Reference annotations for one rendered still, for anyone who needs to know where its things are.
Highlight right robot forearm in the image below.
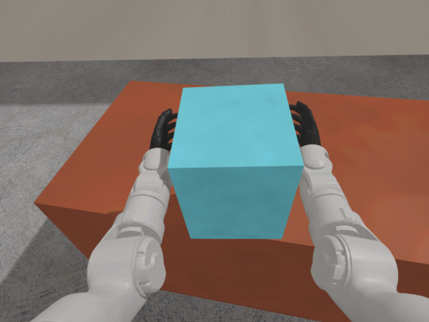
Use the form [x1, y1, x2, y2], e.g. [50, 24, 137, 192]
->
[298, 144, 398, 282]

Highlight carton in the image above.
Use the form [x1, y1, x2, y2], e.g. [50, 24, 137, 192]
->
[168, 83, 304, 239]

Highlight right robot hand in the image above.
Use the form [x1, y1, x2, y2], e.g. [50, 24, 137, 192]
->
[289, 101, 321, 147]

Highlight robot right upper arm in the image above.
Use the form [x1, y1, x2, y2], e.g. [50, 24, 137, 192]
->
[310, 233, 429, 322]

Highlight pedestal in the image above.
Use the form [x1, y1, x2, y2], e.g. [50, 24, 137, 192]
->
[34, 80, 429, 322]

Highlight left robot forearm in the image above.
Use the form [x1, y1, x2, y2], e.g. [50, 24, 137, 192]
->
[86, 148, 173, 283]

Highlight left robot hand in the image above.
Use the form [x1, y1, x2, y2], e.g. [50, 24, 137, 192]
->
[149, 109, 178, 151]

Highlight robot left upper arm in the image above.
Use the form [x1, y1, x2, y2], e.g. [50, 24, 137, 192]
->
[30, 235, 166, 322]

